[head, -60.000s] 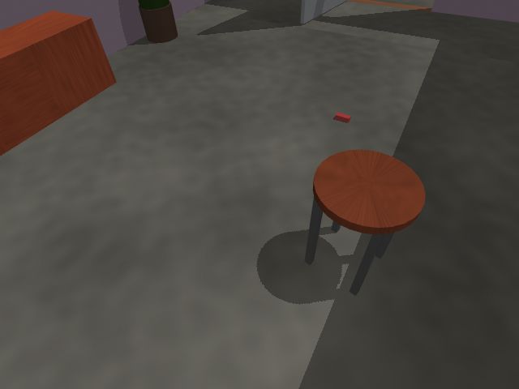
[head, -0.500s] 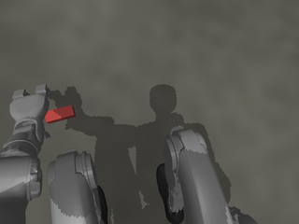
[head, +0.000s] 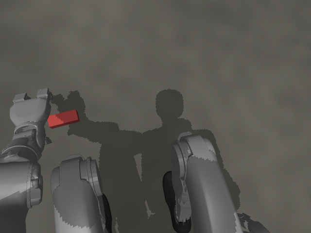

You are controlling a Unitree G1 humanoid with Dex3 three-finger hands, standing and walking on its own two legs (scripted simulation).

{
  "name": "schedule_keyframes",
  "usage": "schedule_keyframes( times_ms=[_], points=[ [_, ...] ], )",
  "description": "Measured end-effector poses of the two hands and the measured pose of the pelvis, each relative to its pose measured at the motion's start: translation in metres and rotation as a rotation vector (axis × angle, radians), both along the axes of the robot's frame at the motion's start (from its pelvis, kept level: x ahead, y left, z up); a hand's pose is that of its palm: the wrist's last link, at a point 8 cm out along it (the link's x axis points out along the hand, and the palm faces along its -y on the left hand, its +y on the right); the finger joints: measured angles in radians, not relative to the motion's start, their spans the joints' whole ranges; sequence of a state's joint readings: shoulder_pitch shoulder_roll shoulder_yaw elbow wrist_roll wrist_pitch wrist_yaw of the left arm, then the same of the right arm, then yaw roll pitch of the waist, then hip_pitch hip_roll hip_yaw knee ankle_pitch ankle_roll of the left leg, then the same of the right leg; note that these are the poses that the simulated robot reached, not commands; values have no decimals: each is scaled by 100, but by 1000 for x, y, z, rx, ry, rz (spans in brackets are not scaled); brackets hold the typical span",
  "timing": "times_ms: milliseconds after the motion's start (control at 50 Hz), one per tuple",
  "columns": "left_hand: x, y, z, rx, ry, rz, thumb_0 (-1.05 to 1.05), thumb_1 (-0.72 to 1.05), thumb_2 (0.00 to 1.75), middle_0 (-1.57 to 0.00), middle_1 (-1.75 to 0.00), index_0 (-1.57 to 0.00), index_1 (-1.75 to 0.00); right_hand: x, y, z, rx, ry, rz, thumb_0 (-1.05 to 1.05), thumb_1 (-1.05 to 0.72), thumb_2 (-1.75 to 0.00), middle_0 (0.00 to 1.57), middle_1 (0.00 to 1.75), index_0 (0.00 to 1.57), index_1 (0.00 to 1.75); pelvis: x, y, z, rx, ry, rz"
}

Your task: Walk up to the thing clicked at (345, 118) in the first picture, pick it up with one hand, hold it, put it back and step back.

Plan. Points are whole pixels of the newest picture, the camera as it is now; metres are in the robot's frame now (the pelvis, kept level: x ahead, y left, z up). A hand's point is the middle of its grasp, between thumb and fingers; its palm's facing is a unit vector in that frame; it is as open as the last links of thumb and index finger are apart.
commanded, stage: rise first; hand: left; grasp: from above
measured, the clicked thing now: (63, 119) +0.47 +0.23 -0.31
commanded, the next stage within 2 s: approach in 0.42 s
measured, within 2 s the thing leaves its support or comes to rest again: neither
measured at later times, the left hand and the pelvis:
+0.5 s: hand (41, 124) +0.43 +0.26 -0.19, palm faces -0.45 -0.08 -0.89, open 13.2 cm; pelvis +0.00 +0.00 +0.00, yaw +0 degrees
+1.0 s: hand (65, 100) +0.49 +0.19 -0.18, palm faces -0.38 -0.05 -0.92, open 13.5 cm; pelvis +0.00 +0.00 +0.00, yaw -2 degrees
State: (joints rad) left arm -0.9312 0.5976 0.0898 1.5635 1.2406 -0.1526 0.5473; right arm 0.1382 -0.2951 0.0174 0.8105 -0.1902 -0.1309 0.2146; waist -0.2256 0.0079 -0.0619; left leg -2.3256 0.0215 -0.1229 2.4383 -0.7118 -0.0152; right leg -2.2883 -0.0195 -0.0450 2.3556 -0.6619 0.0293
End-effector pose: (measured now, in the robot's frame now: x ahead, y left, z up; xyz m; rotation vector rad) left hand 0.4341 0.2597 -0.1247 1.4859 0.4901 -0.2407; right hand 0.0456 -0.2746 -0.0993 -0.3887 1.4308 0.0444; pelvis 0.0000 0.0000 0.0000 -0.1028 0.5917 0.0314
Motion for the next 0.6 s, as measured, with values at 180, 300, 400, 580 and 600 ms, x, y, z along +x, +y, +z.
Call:
schedule_keyframes(
  times_ms=[180, 300, 400, 580, 600],
  points=[
    [-1, 0, -3, 3, 10, -6, 0, -38, 89, -24, -84, -22, -86, -1, 2, -1, 4, 4, 9, 0, -90, -90, 20, 30, 20, 30, 0, 0, -1, 0, -1, 0],
    [2, 1, -4, 3, 1, -4, 0, -37, 89, -25, -83, -23, -85, -2, 3, -2, 7, 8, 12, 0, -90, -90, 20, 30, 20, 30, 0, 0, -2, -2, -3, 0],
    [3, 1, -5, 0, 1, -1, 0, -36, 88, -26, -82, -23, -84, -5, 3, -2, 12, 16, 14, 0, -90, -90, 20, 30, 20, 30, 0, 0, -3, -5, -5, -2],
    [-1, 4, -4, -4, 7, 8, 0, -37, 89, -26, -81, -23, -83, -5, 3, -2, 14, 14, 11, 0, -90, -90, 20, 30, 20, 30, 1, 0, -3, -4, -4, -2],
    [-1, 5, -4, -2, 8, 7, 0, -38, 89, -26, -81, -23, -84, -5, 3, -2, 13, 13, 11, 0, -90, -90, 20, 30, 20, 30, 0, 0, -3, -4, -4, -2]
  ],
)
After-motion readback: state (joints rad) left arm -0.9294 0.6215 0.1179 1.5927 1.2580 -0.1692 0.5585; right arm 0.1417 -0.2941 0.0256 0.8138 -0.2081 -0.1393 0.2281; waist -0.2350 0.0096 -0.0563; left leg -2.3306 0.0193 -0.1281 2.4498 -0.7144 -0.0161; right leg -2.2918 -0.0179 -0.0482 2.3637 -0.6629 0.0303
